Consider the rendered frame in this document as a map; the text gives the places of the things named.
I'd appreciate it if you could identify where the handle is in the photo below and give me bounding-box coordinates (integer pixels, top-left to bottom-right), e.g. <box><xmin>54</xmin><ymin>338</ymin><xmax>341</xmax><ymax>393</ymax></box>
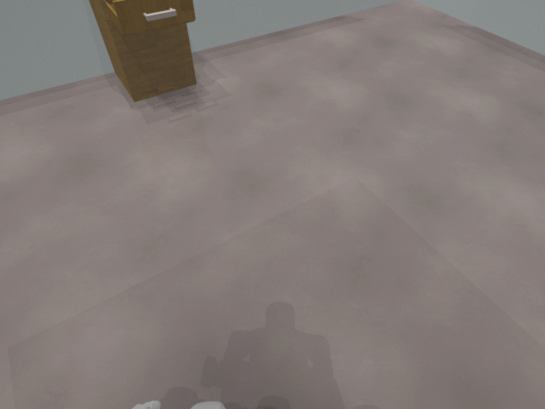
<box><xmin>143</xmin><ymin>8</ymin><xmax>177</xmax><ymax>21</ymax></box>

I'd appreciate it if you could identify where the cabinet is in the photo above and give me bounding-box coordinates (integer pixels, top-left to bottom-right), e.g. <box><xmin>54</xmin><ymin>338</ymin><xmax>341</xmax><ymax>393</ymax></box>
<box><xmin>89</xmin><ymin>0</ymin><xmax>197</xmax><ymax>102</ymax></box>

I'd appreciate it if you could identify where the drawer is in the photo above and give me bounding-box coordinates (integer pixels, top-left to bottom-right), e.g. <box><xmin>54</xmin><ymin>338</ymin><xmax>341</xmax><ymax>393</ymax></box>
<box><xmin>104</xmin><ymin>0</ymin><xmax>196</xmax><ymax>36</ymax></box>

